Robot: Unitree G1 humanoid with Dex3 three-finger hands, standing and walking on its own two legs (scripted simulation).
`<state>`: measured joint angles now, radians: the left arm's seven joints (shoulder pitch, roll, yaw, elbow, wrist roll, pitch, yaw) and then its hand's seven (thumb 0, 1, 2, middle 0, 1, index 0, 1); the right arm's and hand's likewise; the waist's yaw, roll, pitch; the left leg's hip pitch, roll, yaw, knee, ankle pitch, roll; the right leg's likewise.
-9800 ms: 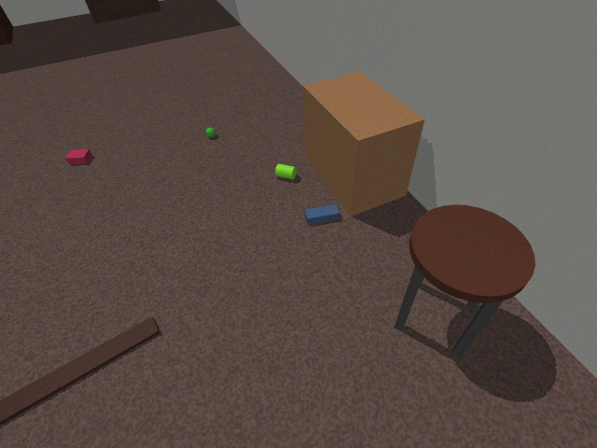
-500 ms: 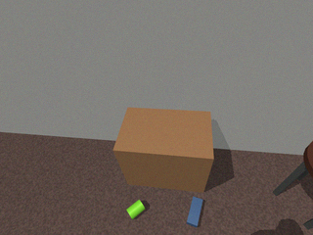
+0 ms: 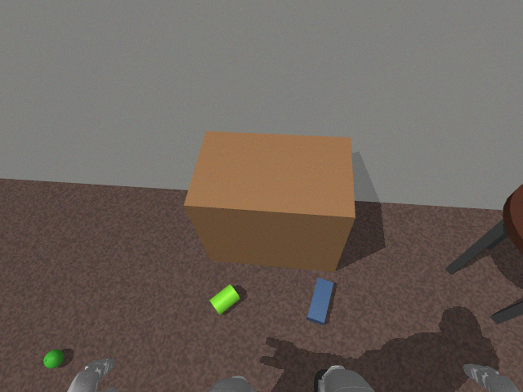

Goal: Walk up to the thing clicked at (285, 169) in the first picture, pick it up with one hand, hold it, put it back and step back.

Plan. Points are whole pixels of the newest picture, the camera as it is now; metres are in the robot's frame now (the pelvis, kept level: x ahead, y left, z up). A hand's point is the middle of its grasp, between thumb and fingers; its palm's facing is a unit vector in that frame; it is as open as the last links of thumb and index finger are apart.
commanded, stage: walk up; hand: left
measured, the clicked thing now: (224, 299) +0.46 +0.21 -0.73
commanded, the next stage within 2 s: stand in 1.74 s
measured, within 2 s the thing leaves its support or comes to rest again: neither
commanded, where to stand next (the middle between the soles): +0.11 -0.01 m, yaw -3 degrees
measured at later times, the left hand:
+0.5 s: hand out of the picture +0.07 +0.28 -0.15, palm faces -0.14 -0.93 -0.33, open 7.4 cm
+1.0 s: hand (126, 374) +0.17 +0.28 -0.15, palm faces -0.05 -0.89 -0.45, open 7.4 cm
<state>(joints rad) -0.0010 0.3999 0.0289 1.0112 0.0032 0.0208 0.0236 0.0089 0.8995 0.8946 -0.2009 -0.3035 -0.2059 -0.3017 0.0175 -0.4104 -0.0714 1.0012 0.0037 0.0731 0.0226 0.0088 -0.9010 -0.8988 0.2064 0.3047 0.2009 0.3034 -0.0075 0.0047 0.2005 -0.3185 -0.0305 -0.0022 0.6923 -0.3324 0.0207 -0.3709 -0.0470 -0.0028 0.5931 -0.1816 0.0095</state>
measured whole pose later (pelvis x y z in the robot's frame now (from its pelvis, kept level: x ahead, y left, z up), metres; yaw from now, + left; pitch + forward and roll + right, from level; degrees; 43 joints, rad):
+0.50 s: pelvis -0.01 +0.01 +0.01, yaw -5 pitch -3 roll +0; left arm 0.23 0.45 0.07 1.00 0.02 0.03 -0.07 0.01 0.90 0.89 -0.20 -0.30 -0.20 -0.30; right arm 0.39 -0.41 -0.09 0.97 -0.04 -0.05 0.02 0.01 -0.90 -0.90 0.21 0.31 0.21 0.30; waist -0.04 -0.07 0.08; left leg -0.05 0.06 0.06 0.43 -0.34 -0.01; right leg -0.41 -0.03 0.08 0.75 -0.31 0.01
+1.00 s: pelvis +0.02 +0.01 -0.02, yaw -1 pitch -2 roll +1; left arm 0.08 0.41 0.03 0.80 0.00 0.02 0.04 0.01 0.90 0.89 -0.20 -0.30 -0.21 -0.30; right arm 0.18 -0.41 -0.08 0.83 -0.01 0.04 0.00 0.01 -0.90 -0.90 0.21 0.30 0.20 0.30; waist -0.01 0.00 0.19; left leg -0.39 -0.03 -0.01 0.77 -0.35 0.00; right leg -0.44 -0.11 0.00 0.84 -0.36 0.03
